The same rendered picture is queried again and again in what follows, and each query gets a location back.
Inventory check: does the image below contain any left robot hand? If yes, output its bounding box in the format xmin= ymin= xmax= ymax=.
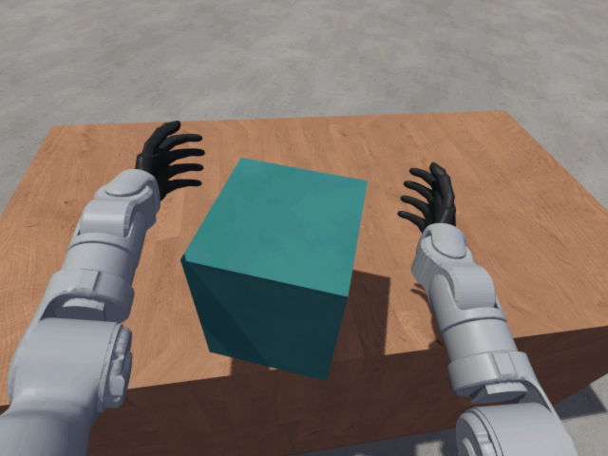
xmin=135 ymin=121 xmax=205 ymax=201

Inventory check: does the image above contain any right robot hand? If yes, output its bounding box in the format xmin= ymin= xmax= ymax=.
xmin=397 ymin=162 xmax=456 ymax=233

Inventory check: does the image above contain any right robot upper arm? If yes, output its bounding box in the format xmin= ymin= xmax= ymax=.
xmin=456 ymin=403 xmax=576 ymax=456

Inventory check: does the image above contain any pedestal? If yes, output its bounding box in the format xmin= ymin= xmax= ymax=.
xmin=0 ymin=110 xmax=608 ymax=456

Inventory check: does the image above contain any carton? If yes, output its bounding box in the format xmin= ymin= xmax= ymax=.
xmin=180 ymin=158 xmax=368 ymax=381

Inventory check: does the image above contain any left robot upper arm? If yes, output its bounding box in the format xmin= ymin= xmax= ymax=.
xmin=0 ymin=317 xmax=133 ymax=456

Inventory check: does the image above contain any robot left forearm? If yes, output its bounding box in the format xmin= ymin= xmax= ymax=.
xmin=7 ymin=169 xmax=161 ymax=404

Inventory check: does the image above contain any robot right forearm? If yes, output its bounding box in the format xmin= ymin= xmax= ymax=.
xmin=411 ymin=223 xmax=579 ymax=456

